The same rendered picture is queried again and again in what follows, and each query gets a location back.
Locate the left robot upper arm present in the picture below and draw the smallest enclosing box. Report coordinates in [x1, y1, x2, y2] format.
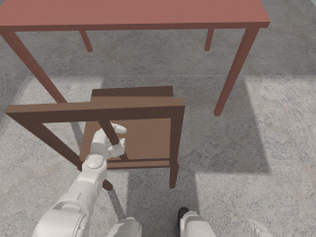
[35, 208, 91, 237]

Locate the right robot thigh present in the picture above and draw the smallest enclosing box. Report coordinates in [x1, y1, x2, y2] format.
[180, 214, 216, 237]

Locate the robot left forearm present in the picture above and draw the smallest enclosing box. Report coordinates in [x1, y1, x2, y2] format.
[32, 151, 108, 237]

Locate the left robot hand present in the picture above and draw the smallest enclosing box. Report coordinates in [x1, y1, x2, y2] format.
[90, 122, 127, 159]

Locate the right robot foot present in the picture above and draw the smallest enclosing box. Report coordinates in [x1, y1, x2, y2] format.
[177, 206, 189, 237]

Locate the right robot hand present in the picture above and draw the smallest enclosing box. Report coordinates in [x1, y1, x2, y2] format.
[247, 218, 273, 237]

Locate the table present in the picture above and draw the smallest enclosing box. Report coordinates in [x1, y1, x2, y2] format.
[0, 0, 271, 117]

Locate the chair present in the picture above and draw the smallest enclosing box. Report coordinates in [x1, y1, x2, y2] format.
[5, 86, 186, 191]

